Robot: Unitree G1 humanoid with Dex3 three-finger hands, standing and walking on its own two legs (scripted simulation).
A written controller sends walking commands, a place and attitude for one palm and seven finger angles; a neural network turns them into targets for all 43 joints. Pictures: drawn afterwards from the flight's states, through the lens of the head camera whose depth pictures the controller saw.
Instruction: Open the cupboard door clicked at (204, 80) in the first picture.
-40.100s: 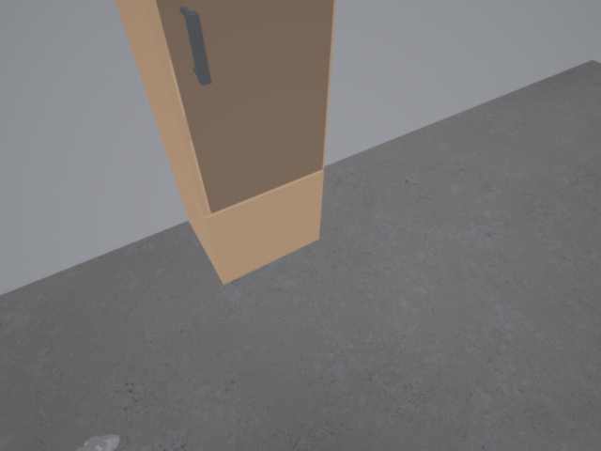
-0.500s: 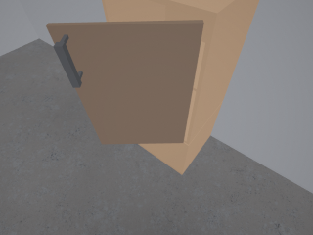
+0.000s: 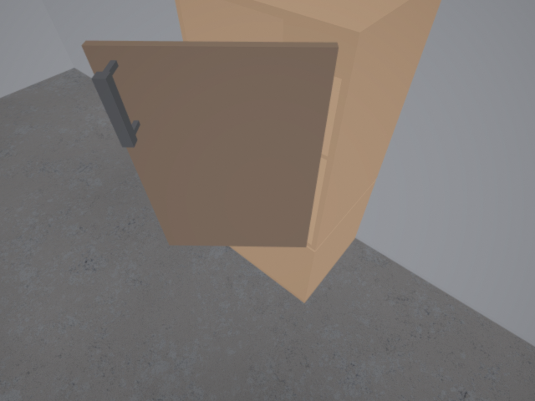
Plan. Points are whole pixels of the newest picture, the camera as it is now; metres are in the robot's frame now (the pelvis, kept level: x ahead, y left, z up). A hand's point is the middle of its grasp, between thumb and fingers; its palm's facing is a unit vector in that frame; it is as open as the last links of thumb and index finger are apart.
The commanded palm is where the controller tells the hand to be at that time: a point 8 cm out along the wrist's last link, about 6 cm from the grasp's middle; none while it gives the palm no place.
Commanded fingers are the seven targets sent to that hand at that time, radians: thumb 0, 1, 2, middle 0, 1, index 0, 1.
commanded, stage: look again from close up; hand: left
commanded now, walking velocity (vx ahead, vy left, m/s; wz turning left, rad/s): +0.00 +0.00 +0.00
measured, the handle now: (120, 105) +0.54 +0.29 +0.15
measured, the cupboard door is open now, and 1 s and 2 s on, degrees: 38 38 38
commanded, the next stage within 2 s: raise the hand with hooked fingers in 0.54 s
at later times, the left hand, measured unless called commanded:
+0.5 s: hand out of the picture +0.00 +0.21 -0.17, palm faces +0.03 -0.98 -0.21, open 7.4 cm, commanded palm none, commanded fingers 0.00 0.90 0.90 -0.20 -0.30 -0.20 -0.30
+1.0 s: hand (123, 363) +0.17 +0.21 +0.00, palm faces +0.02 -1.00 -0.03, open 8.2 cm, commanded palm +0.11 +0.28 -0.02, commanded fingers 0.00 0.46 0.71 -0.23 -0.58 -0.23 -0.58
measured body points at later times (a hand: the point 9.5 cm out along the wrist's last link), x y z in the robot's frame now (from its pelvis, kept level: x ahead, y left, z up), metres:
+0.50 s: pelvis -0.02 +0.03 +0.00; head -0.03 +0.02 +0.45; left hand +0.00 +0.26 -0.16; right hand -0.02 -0.19 -0.17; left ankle -0.05 +0.12 -0.74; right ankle +0.04 -0.07 -0.74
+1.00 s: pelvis -0.02 +0.03 -0.05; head -0.01 +0.04 +0.40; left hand +0.16 +0.26 +0.01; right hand +0.20 -0.22 -0.07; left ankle -0.05 +0.12 -0.74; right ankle +0.04 -0.07 -0.74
